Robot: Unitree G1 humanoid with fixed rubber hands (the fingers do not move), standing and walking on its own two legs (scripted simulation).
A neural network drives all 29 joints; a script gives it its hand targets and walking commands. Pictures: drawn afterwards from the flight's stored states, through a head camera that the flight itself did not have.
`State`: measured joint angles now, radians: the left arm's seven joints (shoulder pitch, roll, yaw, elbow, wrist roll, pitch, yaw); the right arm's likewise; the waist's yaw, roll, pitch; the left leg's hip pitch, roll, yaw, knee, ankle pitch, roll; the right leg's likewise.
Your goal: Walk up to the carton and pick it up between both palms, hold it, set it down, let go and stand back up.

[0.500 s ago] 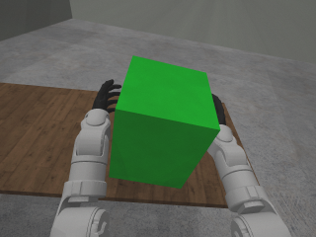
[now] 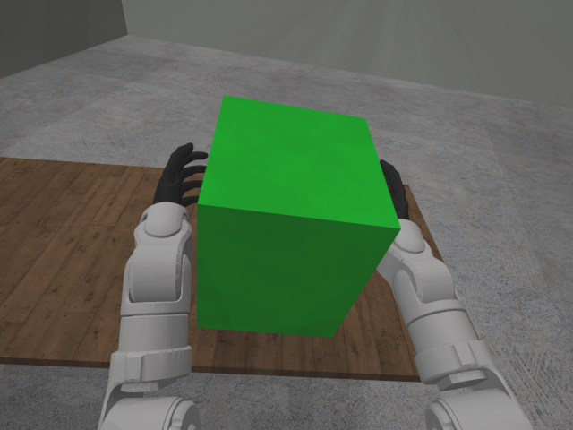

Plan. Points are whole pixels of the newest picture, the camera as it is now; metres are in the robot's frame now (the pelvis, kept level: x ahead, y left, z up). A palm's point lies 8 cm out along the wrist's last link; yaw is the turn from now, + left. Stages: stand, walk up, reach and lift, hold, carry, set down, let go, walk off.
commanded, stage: hold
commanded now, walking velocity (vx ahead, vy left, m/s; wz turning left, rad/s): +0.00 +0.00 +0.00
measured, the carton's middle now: (281, 223) +0.37 -0.01 +0.15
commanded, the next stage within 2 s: none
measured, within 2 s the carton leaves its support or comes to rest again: neither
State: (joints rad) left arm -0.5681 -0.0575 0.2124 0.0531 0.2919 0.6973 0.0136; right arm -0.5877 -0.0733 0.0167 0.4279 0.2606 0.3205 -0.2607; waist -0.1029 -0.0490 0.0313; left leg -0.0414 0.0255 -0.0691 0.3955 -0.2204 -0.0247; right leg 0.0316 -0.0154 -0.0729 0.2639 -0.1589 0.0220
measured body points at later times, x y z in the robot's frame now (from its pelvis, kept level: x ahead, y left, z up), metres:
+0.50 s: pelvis -0.02 -0.02 +0.00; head -0.08 +0.01 +0.45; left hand +0.36 +0.13 +0.21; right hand +0.36 -0.16 +0.20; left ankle +0.01 +0.13 -0.75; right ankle +0.00 -0.13 -0.75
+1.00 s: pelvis -0.01 -0.01 +0.00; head -0.06 +0.02 +0.45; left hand +0.37 +0.13 +0.21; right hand +0.36 -0.17 +0.19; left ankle +0.01 +0.13 -0.75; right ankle +0.00 -0.13 -0.75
